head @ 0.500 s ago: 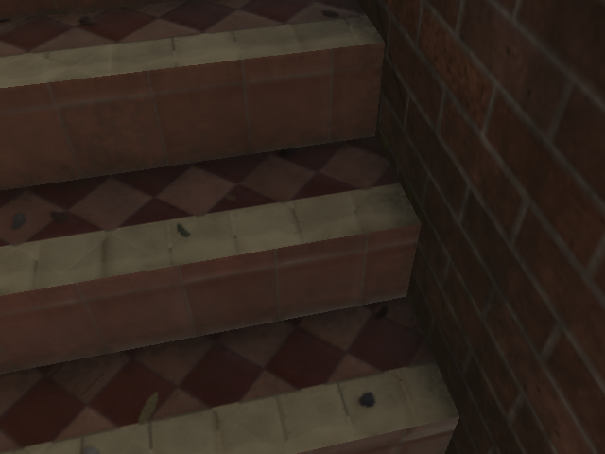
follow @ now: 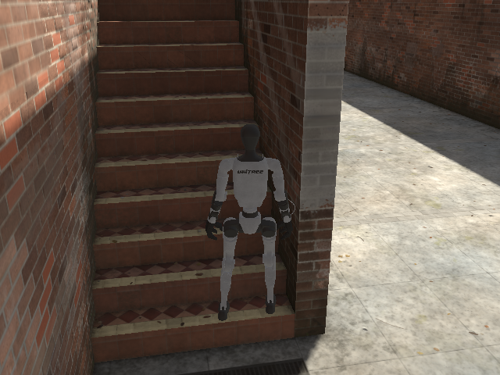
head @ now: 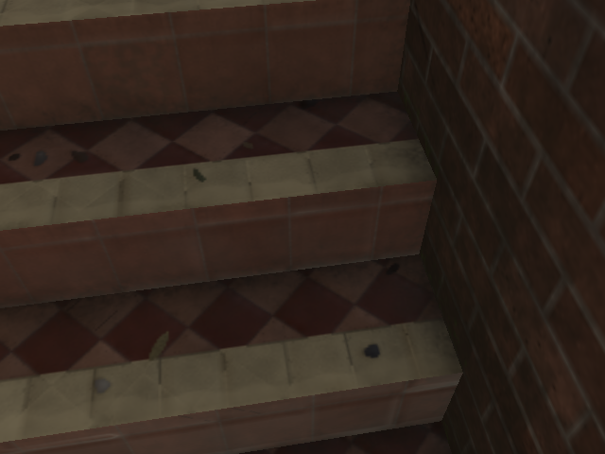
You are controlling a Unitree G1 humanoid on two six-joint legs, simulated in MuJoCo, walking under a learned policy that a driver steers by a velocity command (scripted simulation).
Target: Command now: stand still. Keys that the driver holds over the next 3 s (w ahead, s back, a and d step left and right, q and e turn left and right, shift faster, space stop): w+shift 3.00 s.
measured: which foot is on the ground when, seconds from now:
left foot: down 0.00-1.00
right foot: down 0.00-1.00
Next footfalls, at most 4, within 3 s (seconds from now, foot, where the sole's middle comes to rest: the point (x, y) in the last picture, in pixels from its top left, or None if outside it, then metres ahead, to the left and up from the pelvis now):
none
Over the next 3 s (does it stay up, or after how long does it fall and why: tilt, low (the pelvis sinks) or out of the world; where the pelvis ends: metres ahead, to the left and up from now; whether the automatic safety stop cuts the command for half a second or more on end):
stays up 0.04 0.04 0.01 its command is cut before an obstacle from the start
